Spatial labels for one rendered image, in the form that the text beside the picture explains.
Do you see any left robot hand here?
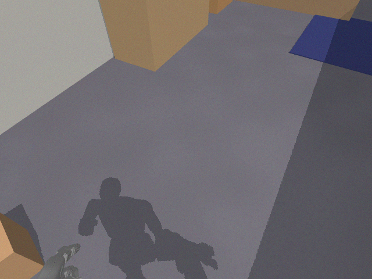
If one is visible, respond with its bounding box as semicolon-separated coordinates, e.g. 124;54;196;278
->
37;244;82;279

